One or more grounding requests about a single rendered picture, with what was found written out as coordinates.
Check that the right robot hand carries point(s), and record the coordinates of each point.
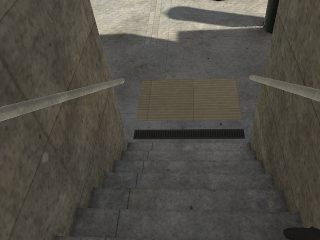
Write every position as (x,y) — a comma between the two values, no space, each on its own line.
(301,233)

